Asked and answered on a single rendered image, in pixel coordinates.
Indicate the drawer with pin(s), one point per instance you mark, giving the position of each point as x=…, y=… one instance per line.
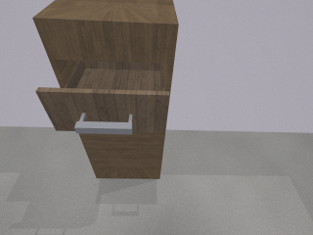
x=109, y=92

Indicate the handle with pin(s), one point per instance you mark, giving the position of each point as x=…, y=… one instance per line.
x=103, y=127

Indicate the cabinet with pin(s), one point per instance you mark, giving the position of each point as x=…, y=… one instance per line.
x=123, y=31

